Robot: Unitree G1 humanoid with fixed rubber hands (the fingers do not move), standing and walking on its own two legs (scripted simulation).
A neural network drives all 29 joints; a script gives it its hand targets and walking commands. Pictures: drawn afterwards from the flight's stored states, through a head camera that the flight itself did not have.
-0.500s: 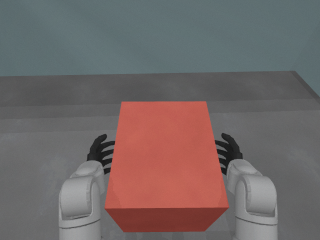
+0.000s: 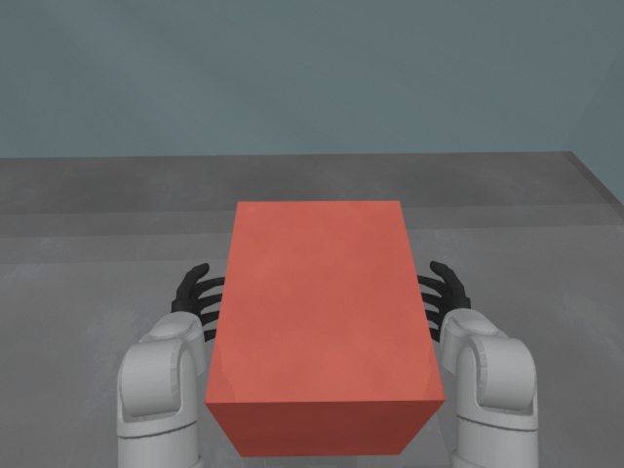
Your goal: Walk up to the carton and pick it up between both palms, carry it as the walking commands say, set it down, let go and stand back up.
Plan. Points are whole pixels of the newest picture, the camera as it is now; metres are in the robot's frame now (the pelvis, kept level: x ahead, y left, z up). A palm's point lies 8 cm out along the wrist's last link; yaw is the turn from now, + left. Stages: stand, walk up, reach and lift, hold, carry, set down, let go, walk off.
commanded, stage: carry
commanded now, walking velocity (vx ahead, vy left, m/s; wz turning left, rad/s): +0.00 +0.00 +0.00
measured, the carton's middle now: (319, 330) +0.30 +0.00 +0.02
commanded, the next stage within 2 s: hold in 0.90 s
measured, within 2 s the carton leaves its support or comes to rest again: neither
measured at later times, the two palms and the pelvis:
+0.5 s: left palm (188, 341) +0.24 +0.15 +0.09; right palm (460, 337) +0.24 -0.16 +0.09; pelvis -0.02 +0.00 +0.00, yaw +0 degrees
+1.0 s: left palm (201, 366) +0.24 +0.14 +0.04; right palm (452, 366) +0.23 -0.16 +0.04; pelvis -0.03 -0.01 +0.01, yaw +1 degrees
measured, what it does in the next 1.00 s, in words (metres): stands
